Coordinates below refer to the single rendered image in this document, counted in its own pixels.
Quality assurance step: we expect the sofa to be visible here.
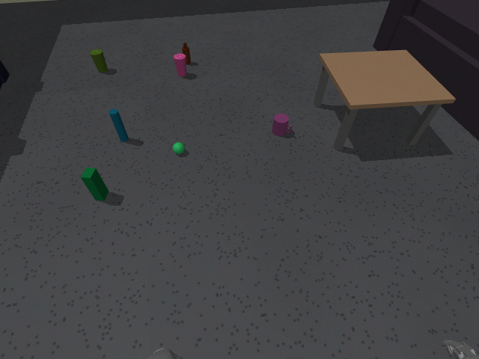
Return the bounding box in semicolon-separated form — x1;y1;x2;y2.
373;0;479;140

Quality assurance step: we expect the right robot hand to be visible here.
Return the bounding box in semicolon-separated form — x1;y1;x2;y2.
441;339;479;359

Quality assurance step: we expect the coffee table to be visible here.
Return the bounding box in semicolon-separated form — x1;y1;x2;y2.
314;50;456;150

